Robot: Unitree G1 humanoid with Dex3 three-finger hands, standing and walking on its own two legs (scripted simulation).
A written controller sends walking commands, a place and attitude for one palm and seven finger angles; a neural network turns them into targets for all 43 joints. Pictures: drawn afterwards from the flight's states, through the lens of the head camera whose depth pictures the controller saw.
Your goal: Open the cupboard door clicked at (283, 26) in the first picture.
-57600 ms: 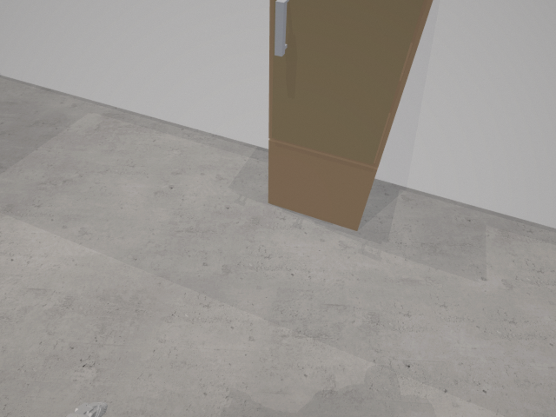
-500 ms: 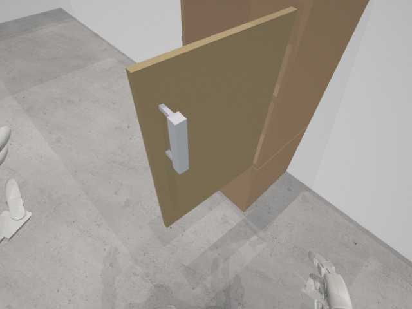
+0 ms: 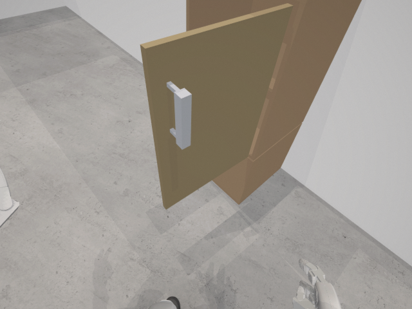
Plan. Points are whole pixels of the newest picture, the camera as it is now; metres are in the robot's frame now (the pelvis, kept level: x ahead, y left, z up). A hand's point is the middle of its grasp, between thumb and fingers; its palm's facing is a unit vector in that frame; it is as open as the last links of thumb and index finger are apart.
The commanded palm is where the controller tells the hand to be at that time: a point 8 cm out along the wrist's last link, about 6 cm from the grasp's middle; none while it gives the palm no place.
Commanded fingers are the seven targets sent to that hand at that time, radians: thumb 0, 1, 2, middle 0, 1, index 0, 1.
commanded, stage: step back with the hand held close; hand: left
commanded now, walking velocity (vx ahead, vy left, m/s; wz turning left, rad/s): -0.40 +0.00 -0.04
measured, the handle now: (177, 116) +0.49 +0.10 +0.10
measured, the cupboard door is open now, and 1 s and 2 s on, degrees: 86 86 86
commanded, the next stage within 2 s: stop stepping back and stand still in 0.04 s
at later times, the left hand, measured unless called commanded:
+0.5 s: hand (7, 289) +0.12 +0.23 +0.17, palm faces +0.32 -0.78 -0.54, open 7.4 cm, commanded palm +0.06 +0.28 +0.19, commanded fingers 0.00 0.90 0.90 -0.20 -0.30 -0.20 -0.30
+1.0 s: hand out of the picture +0.09 +0.25 +0.16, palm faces +0.39 -0.79 -0.48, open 7.4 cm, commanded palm +0.03 +0.29 +0.19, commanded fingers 0.00 0.90 0.90 -0.20 -0.30 -0.20 -0.30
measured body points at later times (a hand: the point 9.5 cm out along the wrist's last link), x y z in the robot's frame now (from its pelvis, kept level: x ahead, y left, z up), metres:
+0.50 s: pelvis -0.09 -0.02 +0.01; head -0.08 -0.01 +0.46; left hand +0.09 +0.27 +0.20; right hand +0.06 -0.26 -0.07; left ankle -0.02 +0.08 -0.73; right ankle -0.11 -0.10 -0.73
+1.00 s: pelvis -0.12 +0.00 +0.01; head -0.12 +0.00 +0.46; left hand +0.06 +0.29 +0.19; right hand +0.02 -0.25 -0.08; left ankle -0.11 +0.12 -0.73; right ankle -0.11 -0.10 -0.73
